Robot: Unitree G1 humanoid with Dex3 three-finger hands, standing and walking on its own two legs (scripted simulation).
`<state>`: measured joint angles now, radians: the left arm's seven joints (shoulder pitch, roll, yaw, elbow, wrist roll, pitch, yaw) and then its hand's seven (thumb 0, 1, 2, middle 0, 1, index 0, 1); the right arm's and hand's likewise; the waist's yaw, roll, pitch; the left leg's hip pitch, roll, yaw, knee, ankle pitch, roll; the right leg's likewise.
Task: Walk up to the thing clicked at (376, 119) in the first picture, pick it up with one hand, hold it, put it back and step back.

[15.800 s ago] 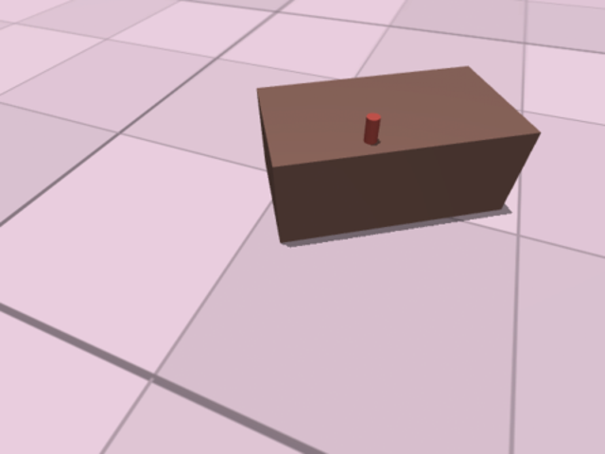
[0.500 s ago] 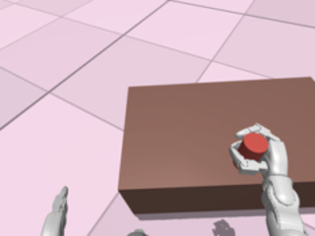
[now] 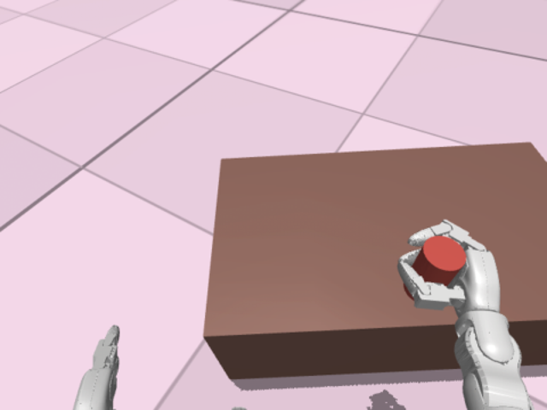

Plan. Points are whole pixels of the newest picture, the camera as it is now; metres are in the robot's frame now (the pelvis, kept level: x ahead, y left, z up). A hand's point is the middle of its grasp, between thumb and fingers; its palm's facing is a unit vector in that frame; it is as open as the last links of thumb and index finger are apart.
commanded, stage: hold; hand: right
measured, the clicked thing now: (431, 271) +0.33 -0.18 +0.04
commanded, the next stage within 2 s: crouch in 1.92 s
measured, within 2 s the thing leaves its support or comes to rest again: neither
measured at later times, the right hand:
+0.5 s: hand (427, 275) +0.31 -0.17 +0.05, palm faces +0.09 +1.00 -0.01, open 6.8 cm
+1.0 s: hand (426, 272) +0.32 -0.17 +0.04, palm faces +0.09 +1.00 -0.01, open 6.8 cm
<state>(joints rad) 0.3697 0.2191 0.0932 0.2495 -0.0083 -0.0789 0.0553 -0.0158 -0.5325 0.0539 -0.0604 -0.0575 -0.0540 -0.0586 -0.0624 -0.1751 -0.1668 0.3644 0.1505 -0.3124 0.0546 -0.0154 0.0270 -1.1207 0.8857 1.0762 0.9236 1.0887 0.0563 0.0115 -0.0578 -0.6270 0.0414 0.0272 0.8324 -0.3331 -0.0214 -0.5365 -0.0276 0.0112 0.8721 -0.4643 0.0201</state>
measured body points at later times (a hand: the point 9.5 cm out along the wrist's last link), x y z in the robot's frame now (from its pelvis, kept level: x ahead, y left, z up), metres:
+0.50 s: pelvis +0.00 +0.00 +0.00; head +0.03 -0.01 +0.45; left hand +0.15 +0.26 -0.04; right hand +0.30 -0.22 +0.05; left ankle +0.05 +0.13 -0.70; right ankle -0.01 -0.13 -0.70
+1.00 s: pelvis +0.00 +0.00 +0.00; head +0.04 -0.01 +0.45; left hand +0.16 +0.26 -0.04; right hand +0.31 -0.22 +0.05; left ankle +0.05 +0.13 -0.70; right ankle -0.01 -0.13 -0.70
